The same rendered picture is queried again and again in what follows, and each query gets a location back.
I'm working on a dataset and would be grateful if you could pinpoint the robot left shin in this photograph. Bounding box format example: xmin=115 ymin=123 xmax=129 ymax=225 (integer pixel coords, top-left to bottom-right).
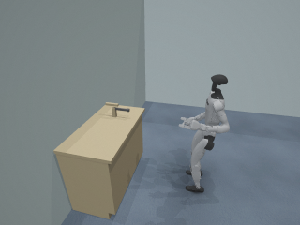
xmin=189 ymin=165 xmax=201 ymax=188

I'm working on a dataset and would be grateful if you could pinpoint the tap lever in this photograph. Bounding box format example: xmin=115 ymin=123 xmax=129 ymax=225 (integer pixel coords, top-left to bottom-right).
xmin=114 ymin=107 xmax=130 ymax=112

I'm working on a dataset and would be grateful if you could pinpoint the robot torso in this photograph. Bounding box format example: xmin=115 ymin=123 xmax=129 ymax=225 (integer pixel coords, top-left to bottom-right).
xmin=202 ymin=92 xmax=225 ymax=142

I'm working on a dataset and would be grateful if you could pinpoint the robot right forearm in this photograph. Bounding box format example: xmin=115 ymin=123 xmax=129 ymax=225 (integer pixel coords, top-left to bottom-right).
xmin=195 ymin=112 xmax=205 ymax=122

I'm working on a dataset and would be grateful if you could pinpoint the robot left forearm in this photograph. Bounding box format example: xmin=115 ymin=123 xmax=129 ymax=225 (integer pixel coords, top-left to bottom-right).
xmin=199 ymin=123 xmax=230 ymax=134

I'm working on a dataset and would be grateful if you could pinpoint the right robot hand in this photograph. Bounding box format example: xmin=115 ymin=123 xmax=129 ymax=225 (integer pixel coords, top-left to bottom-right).
xmin=182 ymin=117 xmax=196 ymax=126

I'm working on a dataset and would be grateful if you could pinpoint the left robot hand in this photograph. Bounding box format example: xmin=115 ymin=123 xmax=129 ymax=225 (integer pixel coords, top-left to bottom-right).
xmin=179 ymin=117 xmax=201 ymax=130

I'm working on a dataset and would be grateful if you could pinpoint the robot left upper arm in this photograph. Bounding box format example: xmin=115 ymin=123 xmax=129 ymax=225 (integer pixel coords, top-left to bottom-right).
xmin=213 ymin=100 xmax=230 ymax=132

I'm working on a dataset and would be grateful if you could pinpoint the counter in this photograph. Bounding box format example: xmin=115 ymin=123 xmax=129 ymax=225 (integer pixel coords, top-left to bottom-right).
xmin=53 ymin=102 xmax=145 ymax=219

